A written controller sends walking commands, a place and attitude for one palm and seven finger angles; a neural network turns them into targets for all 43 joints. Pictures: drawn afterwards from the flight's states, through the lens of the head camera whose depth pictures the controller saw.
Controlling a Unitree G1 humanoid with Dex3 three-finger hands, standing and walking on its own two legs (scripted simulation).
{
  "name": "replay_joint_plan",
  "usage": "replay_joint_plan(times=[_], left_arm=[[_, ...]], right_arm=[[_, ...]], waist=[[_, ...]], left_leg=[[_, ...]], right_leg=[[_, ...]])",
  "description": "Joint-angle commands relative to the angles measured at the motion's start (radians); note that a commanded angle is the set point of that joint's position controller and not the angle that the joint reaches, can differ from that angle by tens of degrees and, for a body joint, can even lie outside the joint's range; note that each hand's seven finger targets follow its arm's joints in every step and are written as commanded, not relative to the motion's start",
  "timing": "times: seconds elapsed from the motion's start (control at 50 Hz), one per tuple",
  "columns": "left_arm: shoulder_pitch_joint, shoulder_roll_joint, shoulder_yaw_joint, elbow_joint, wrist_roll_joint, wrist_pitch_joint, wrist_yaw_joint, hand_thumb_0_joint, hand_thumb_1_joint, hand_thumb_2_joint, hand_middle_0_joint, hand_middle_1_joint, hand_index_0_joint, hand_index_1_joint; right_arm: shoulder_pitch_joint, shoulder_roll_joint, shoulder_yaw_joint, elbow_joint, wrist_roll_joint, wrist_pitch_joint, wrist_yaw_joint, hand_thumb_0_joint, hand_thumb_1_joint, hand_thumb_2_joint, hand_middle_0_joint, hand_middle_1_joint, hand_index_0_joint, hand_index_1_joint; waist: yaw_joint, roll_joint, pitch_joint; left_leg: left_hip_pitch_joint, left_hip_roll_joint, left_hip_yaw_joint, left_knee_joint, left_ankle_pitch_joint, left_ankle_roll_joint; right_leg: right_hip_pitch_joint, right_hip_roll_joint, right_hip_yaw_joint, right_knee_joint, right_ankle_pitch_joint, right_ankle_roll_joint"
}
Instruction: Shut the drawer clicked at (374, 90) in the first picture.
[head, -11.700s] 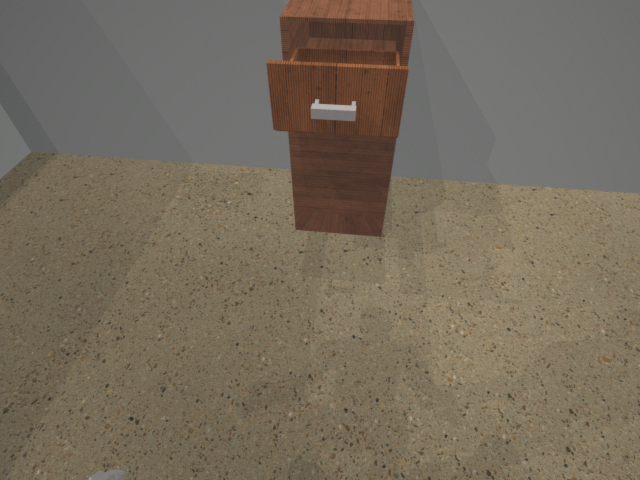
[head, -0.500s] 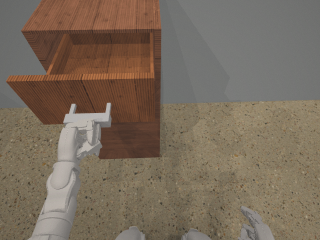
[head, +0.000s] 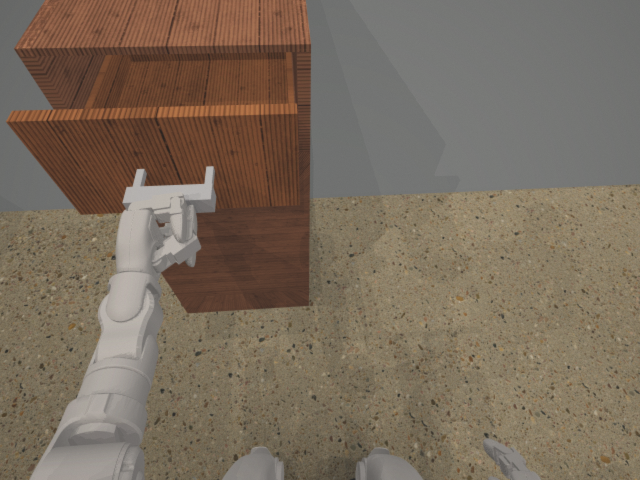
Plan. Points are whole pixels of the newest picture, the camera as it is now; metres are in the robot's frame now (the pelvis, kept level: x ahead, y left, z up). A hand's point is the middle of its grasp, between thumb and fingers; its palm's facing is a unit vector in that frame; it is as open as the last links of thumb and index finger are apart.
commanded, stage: push the drawer shut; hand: left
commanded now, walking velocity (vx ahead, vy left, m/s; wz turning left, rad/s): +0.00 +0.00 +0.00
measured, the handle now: (173, 186) +0.48 +0.20 +0.06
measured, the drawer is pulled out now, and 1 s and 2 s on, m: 0.13 0.00 0.00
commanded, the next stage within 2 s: pull the fist back off the drawer in 1.54 s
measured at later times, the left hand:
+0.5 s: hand (198, 203) +0.45 +0.17 +0.06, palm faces +0.10 -0.99 -0.04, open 3.1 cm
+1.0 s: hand (204, 163) +0.52 +0.17 +0.06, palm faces +0.10 -0.99 -0.04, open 3.0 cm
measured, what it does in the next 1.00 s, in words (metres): stands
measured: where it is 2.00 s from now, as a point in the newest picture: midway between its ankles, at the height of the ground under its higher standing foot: outside the picture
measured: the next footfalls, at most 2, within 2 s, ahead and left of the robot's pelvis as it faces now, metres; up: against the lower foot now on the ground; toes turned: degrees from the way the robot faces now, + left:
none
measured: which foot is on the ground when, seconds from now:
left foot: down 0.00-1.00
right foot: down 0.00-1.00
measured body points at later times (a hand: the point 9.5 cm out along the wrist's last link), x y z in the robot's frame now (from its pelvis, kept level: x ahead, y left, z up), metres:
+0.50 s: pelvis +0.00 +0.00 +0.00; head +0.09 +0.00 +0.44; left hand +0.44 +0.22 +0.06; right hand +0.05 -0.27 -0.12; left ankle +0.02 +0.09 -0.68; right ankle +0.02 -0.10 -0.68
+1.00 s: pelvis +0.00 +0.00 -0.02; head +0.13 +0.02 +0.41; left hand +0.51 +0.22 +0.06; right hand -0.01 -0.27 -0.13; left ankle +0.02 +0.10 -0.68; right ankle +0.02 -0.10 -0.68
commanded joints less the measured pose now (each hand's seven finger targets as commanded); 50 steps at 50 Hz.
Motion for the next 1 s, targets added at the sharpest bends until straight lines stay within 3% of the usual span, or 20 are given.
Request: replay_joint_plan(times=[0.0,0.06,0.18,0.22,0.3,0.32,0.38,0.42,0.5,0.52,0.58,0.66,0.68,0.74,0.76,0.8,0.86,0.92,0.94,0.98], left_arm=[[-0.475,0.206,0.079,-0.193,-0.018,-0.066,0.016,0.0,0.9,0.9,-1.4,-1.6,-1.4,-1.6],[-0.499,0.211,0.084,-0.137,-0.015,-0.07,0.015,0.0,0.9,0.9,-1.4,-1.6,-1.4,-1.6],[-0.617,0.24,0.099,-0.063,-0.001,-0.096,0.019,0.0,0.9,0.9,-1.4,-1.6,-1.4,-1.6],[-0.63,0.257,0.116,-0.052,0.006,-0.106,0.019,0.0,0.9,0.9,-1.4,-1.6,-1.4,-1.6],[-0.663,0.28,0.133,-0.022,0.013,-0.118,0.02,0.0,0.9,0.9,-1.4,-1.6,-1.4,-1.6],[-0.671,0.276,0.13,-0.002,0.013,-0.12,0.018,0.0,0.9,0.9,-1.4,-1.6,-1.4,-1.6],[-0.708,0.312,0.153,0.029,0.022,-0.129,0.018,0.0,0.9,0.9,-1.4,-1.6,-1.4,-1.6],[-0.74,0.288,0.127,0.053,0.027,-0.134,0.017,0.0,0.9,0.9,-1.4,-1.6,-1.4,-1.6],[-0.786,0.341,0.165,0.111,0.033,-0.136,0.021,0.0,0.9,0.9,-1.4,-1.6,-1.4,-1.6],[-0.813,0.346,0.159,0.124,0.036,-0.135,0.018,0.0,0.9,0.9,-1.4,-1.6,-1.4,-1.6],[-0.868,0.364,0.164,0.139,0.044,-0.137,0.017,0.0,0.9,0.9,-1.4,-1.6,-1.4,-1.6],[-0.895,0.407,0.184,0.184,0.05,-0.128,0.013,0.0,0.9,0.9,-1.4,-1.6,-1.4,-1.6],[-0.918,0.418,0.186,0.19,0.055,-0.128,0.013,0.0,0.9,0.9,-1.4,-1.6,-1.4,-1.6],[-0.966,0.407,0.171,0.218,0.061,-0.121,0.014,0.0,0.9,0.9,-1.4,-1.6,-1.4,-1.6],[-0.959,0.447,0.203,0.232,0.067,-0.118,0.016,0.0,0.9,0.9,-1.4,-1.6,-1.4,-1.6],[-0.986,0.47,0.216,0.241,0.074,-0.116,0.018,0.0,0.9,0.9,-1.4,-1.6,-1.4,-1.6],[-1.02,0.473,0.204,0.269,0.087,-0.105,0.016,0.0,0.9,0.9,-1.4,-1.6,-1.4,-1.6],[-1.066,0.481,0.206,0.266,0.094,-0.104,0.019,0.0,0.9,0.9,-1.4,-1.6,-1.4,-1.6],[-1.056,0.497,0.222,0.285,0.097,-0.1,0.02,0.0,0.9,0.9,-1.4,-1.6,-1.4,-1.6],[-1.056,0.517,0.234,0.315,0.104,-0.092,0.02,0.0,0.9,0.9,-1.4,-1.6,-1.4,-1.6]], right_arm=[[0.054,-0.144,-0.063,-0.096,-0.007,-0.032,-0.007,0.0,-0.9,-0.9,0.2,0.3,0.2,0.3],[0.063,-0.145,-0.064,-0.091,-0.007,-0.023,-0.001,0.0,-0.9,-0.9,0.2,0.3,0.2,0.3],[0.091,-0.152,-0.066,-0.072,-0.012,-0.01,0.0,0.0,-0.9,-0.9,0.2,0.3,0.2,0.3],[0.098,-0.151,-0.068,-0.071,-0.014,-0.005,0.003,0.0,-0.9,-0.9,0.2,0.3,0.2,0.3],[0.114,-0.153,-0.068,-0.066,-0.018,0.006,0.005,0.0,-0.9,-0.9,0.2,0.3,0.2,0.3],[0.116,-0.153,-0.069,-0.064,-0.017,0.01,0.005,0.0,-0.9,-0.9,0.2,0.3,0.2,0.3],[0.125,-0.157,-0.069,-0.058,-0.02,0.018,0.003,0.0,-0.9,-0.9,0.2,0.3,0.2,0.3],[0.126,-0.155,-0.067,-0.055,-0.018,0.022,0.004,0.0,-0.9,-0.9,0.2,0.3,0.2,0.3],[0.147,-0.164,-0.065,-0.044,-0.024,0.029,0.006,0.0,-0.9,-0.9,0.2,0.3,0.2,0.3],[0.149,-0.165,-0.064,-0.044,-0.023,0.03,0.004,0.0,-0.9,-0.9,0.2,0.3,0.2,0.3],[0.16,-0.168,-0.064,-0.043,-0.026,0.031,0.004,0.0,-0.9,-0.9,0.2,0.3,0.2,0.3],[0.178,-0.175,-0.061,-0.041,-0.028,0.036,0.004,0.0,-0.9,-0.9,0.2,0.3,0.2,0.3],[0.185,-0.176,-0.06,-0.038,-0.03,0.037,0.005,0.0,-0.9,-0.9,0.2,0.3,0.2,0.3],[0.202,-0.179,-0.057,-0.036,-0.034,0.04,0.009,0.0,-0.9,-0.9,0.2,0.3,0.2,0.3],[0.209,-0.185,-0.059,-0.036,-0.036,0.043,0.009,0.0,-0.9,-0.9,0.2,0.3,0.2,0.3],[0.226,-0.188,-0.058,-0.034,-0.04,0.048,0.011,0.0,-0.9,-0.9,0.2,0.3,0.2,0.3],[0.242,-0.19,-0.056,-0.033,-0.042,0.057,0.014,0.0,-0.9,-0.9,0.2,0.3,0.2,0.3],[0.261,-0.195,-0.058,-0.032,-0.05,0.064,0.016,0.0,-0.9,-0.9,0.2,0.3,0.2,0.3],[0.271,-0.195,-0.057,-0.03,-0.052,0.066,0.018,0.0,-0.9,-0.9,0.2,0.3,0.2,0.3],[0.282,-0.202,-0.055,-0.029,-0.055,0.074,0.019,0.0,-0.9,-0.9,0.2,0.3,0.2,0.3]], waist=[[-0.029,0.042,-0.38],[-0.037,0.01,-0.344],[-0.059,0.016,-0.348],[-0.051,0.044,-0.38],[-0.057,0.029,-0.404],[-0.064,0.009,-0.396],[-0.066,0.039,-0.386],[-0.078,0.049,-0.38],[-0.089,0.032,-0.393],[-0.103,0.008,-0.38],[-0.109,0.06,-0.398],[-0.122,0.044,-0.419],[-0.126,0.077,-0.422],[-0.143,0.086,-0.425],[-0.133,0.082,-0.434],[-0.143,0.074,-0.453],[-0.156,0.095,-0.439],[-0.17,0.124,-0.48],[-0.163,0.119,-0.485],[-0.174,0.101,-0.468]], left_leg=[[0.194,-0.007,-0.08,-0.139,0.187,-0.015],[0.163,-0.005,-0.079,-0.138,0.174,-0.015],[0.152,-0.006,-0.08,-0.127,0.156,-0.01],[0.159,-0.007,-0.077,-0.122,0.163,-0.012],[0.153,-0.008,-0.071,-0.114,0.186,-0.008],[0.147,-0.007,-0.072,-0.112,0.178,-0.007],[0.138,-0.007,-0.071,-0.108,0.171,-0.006],[0.146,-0.005,-0.077,-0.109,0.164,-0.007],[0.109,-0.007,-0.075,-0.094,0.144,-0.002],[0.086,-0.006,-0.075,-0.092,0.131,0.001],[0.096,-0.006,-0.078,-0.083,0.128,0.001],[0.071,-0.004,-0.078,-0.07,0.128,0.004],[0.08,-0.003,-0.082,-0.068,0.139,0.003],[0.087,0.0,-0.091,-0.064,0.137,0.003],[0.077,0.001,-0.091,-0.057,0.139,0.002],[0.075,0.002,-0.092,-0.051,0.16,0.004],[0.067,0.004,-0.097,-0.046,0.166,0.004],[0.106,0.009,-0.103,-0.032,0.201,0.004],[0.098,0.007,-0.102,-0.03,0.213,0.004],[0.084,0.01,-0.107,-0.026,0.22,0.007]], right_leg=[[0.167,0.021,0.102,-0.124,0.188,0.016],[0.161,0.023,0.102,-0.13,0.181,0.017],[0.129,0.026,0.107,-0.127,0.16,0.019],[0.135,0.025,0.111,-0.121,0.165,0.018],[0.155,0.027,0.116,-0.119,0.197,0.021],[0.15,0.028,0.116,-0.122,0.191,0.022],[0.134,0.028,0.119,-0.12,0.18,0.02],[0.105,0.029,0.114,-0.119,0.167,0.02],[0.108,0.03,0.124,-0.12,0.151,0.023],[0.108,0.03,0.128,-0.123,0.145,0.026],[0.078,0.032,0.128,-0.115,0.13,0.023],[0.083,0.033,0.133,-0.115,0.129,0.026],[0.066,0.034,0.131,-0.108,0.134,0.024],[0.032,0.038,0.124,-0.106,0.117,0.025],[0.036,0.037,0.125,-0.102,0.117,0.024],[0.042,0.04,0.123,-0.097,0.136,0.026],[0.016,0.042,0.12,-0.094,0.135,0.025],[-0.016,0.045,0.113,-0.086,0.151,0.026],[-0.001,0.045,0.113,-0.086,0.159,0.025],[-0.014,0.049,0.11,-0.084,0.166,0.024]])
